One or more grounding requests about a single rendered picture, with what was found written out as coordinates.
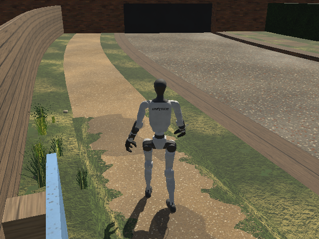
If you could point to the robot left forearm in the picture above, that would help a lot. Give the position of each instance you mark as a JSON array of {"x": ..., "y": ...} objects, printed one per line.
[{"x": 133, "y": 133}]

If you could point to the robot right forearm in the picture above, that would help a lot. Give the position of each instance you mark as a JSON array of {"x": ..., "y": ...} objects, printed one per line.
[{"x": 182, "y": 128}]

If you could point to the robot right hand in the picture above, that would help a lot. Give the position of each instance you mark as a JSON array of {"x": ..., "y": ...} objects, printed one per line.
[{"x": 178, "y": 131}]

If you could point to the robot torso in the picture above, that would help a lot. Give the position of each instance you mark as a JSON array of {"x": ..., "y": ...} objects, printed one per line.
[{"x": 159, "y": 118}]

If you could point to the left robot upper arm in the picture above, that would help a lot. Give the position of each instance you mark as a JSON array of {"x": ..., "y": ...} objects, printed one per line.
[{"x": 141, "y": 113}]

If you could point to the robot left hand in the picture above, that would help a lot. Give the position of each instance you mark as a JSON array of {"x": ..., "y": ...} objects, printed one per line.
[{"x": 127, "y": 145}]

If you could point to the right robot upper arm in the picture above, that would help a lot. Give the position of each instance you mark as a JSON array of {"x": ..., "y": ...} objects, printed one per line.
[{"x": 177, "y": 110}]

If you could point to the humanoid robot head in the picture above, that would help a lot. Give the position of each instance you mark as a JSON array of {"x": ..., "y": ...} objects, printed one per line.
[{"x": 160, "y": 86}]

